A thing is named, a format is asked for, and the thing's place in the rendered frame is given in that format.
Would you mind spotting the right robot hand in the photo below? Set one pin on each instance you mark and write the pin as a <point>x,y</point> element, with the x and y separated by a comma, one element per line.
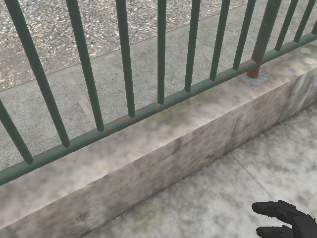
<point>303,226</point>

